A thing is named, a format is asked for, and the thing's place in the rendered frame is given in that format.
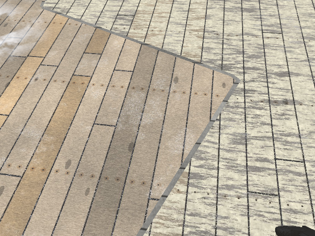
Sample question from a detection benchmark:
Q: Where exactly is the robot right hand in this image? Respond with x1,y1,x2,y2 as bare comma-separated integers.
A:
275,225,315,236

